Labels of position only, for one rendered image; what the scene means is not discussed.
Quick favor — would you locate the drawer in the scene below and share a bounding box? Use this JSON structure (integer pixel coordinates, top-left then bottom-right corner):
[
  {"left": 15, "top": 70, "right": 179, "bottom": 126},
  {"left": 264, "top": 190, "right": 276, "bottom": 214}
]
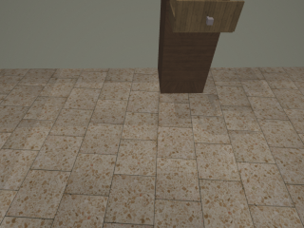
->
[{"left": 168, "top": 0, "right": 245, "bottom": 33}]

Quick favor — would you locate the cabinet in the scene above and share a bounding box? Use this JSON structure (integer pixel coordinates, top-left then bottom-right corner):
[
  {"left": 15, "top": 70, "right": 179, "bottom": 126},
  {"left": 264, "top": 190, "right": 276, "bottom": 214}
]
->
[{"left": 158, "top": 0, "right": 230, "bottom": 94}]

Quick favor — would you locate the handle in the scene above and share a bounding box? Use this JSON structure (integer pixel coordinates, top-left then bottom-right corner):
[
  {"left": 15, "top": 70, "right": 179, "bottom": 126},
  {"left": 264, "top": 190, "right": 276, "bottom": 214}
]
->
[{"left": 206, "top": 16, "right": 214, "bottom": 26}]

